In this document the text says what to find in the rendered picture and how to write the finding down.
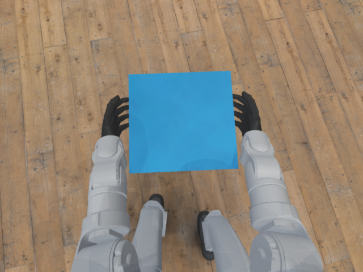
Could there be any left robot hand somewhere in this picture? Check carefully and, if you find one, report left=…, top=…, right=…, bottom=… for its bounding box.
left=101, top=95, right=129, bottom=137

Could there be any right robot upper arm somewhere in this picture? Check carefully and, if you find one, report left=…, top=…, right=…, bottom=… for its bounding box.
left=250, top=231, right=323, bottom=272

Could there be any right robot forearm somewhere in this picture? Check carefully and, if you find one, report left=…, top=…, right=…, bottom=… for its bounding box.
left=239, top=130, right=323, bottom=265

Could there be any right robot hand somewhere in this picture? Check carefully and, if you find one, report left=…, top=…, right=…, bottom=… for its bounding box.
left=233, top=91, right=262, bottom=137

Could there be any left robot forearm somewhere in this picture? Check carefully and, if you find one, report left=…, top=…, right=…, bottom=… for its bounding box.
left=71, top=135, right=130, bottom=270

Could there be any left robot upper arm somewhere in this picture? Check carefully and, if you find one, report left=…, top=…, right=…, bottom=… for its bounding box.
left=71, top=239, right=141, bottom=272

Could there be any right robot thigh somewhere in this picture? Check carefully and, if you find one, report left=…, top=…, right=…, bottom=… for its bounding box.
left=202, top=215, right=251, bottom=272

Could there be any robot right foot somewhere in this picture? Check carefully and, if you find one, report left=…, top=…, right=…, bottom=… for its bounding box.
left=197, top=211, right=214, bottom=261

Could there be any carton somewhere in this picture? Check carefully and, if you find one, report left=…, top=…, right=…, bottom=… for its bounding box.
left=129, top=71, right=239, bottom=173

